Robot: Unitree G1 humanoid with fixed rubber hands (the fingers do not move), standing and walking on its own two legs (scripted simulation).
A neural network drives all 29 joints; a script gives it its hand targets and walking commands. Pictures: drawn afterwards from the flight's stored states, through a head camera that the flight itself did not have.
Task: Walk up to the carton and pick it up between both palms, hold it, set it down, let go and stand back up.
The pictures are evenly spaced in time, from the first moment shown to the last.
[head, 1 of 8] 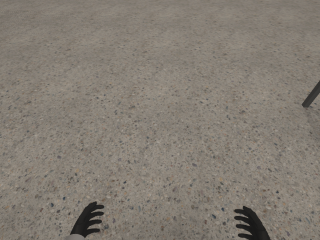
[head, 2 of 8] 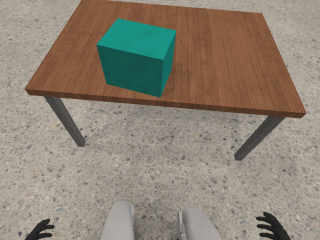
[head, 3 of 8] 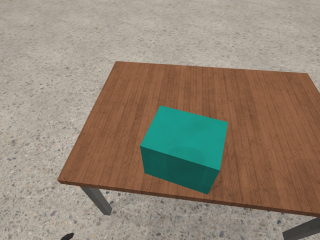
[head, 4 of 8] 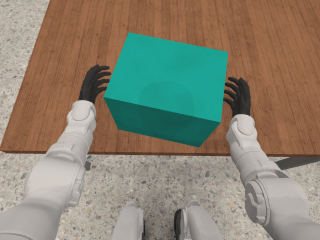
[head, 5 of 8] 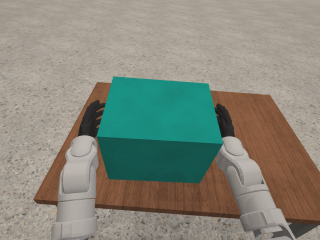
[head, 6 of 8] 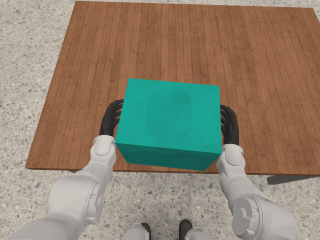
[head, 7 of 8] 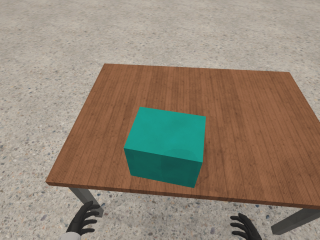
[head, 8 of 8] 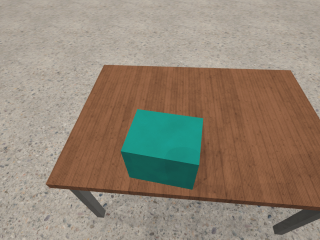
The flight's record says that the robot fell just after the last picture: no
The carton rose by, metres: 0.28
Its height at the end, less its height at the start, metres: +0.00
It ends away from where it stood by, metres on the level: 0.01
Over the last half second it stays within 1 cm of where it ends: yes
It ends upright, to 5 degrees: yes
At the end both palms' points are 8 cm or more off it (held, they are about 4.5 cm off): yes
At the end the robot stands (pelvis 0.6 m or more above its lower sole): yes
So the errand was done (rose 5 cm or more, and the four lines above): yes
